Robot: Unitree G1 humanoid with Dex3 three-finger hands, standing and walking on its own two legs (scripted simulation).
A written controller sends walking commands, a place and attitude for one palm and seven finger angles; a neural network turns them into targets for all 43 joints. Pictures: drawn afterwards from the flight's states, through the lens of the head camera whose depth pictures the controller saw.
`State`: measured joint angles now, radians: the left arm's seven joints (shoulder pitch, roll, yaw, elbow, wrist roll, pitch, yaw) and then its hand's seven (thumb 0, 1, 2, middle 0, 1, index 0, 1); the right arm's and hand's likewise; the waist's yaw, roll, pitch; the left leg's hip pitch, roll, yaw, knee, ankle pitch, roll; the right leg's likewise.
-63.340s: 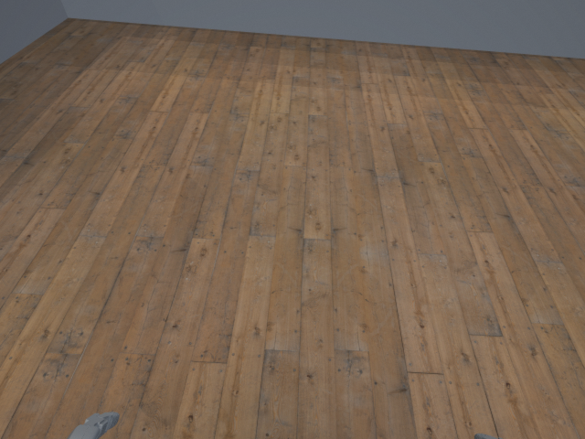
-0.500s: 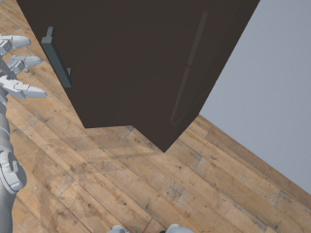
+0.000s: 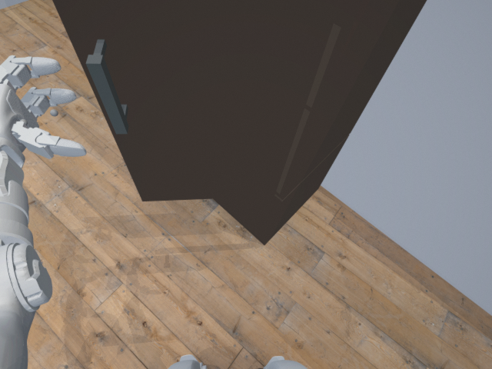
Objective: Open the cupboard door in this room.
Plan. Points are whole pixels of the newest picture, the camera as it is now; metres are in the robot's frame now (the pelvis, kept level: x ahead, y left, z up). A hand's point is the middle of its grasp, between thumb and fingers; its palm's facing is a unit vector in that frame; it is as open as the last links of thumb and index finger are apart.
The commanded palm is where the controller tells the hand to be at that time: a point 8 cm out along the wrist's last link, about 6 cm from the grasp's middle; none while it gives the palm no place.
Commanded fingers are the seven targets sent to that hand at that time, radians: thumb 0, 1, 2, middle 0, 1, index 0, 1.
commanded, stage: move the hooked fingers beside the handle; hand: left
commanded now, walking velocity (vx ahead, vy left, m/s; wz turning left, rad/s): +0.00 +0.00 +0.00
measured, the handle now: (112, 90) +0.53 +0.20 +0.11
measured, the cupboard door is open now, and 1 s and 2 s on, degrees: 48 48 48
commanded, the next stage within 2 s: slide the fingers in behind the handle in 0.10 s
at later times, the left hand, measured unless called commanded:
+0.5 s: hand (79, 111) +0.48 +0.24 +0.11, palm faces +0.02 -1.00 +0.03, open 14.0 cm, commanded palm +0.45 +0.29 +0.11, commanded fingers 0.00 -0.50 0.30 -0.30 -1.20 -0.30 -1.20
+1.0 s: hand (100, 116) +0.47 +0.20 +0.12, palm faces +0.04 -1.00 +0.00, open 14.0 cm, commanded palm +0.45 +0.25 +0.11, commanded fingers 0.00 -0.50 0.30 -0.30 -1.20 -0.30 -1.20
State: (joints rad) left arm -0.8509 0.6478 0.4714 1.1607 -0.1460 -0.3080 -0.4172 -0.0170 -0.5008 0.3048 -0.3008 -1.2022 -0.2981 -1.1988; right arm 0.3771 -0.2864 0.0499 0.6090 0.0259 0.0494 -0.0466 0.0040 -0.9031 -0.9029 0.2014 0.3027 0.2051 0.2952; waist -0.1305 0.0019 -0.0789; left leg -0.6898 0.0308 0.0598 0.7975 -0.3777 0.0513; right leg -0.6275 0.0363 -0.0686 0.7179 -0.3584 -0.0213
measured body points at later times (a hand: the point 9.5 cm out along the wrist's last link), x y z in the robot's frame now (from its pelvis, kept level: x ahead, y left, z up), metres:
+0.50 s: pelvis +0.00 +0.00 +0.00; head +0.09 +0.02 +0.44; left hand +0.48 +0.29 +0.12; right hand +0.01 -0.27 -0.11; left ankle +0.00 +0.08 -0.71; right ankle -0.01 -0.11 -0.71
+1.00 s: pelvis -0.01 -0.01 +0.00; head +0.07 +0.00 +0.44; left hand +0.46 +0.26 +0.12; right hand +0.04 -0.28 -0.11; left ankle +0.00 +0.08 -0.71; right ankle -0.01 -0.11 -0.71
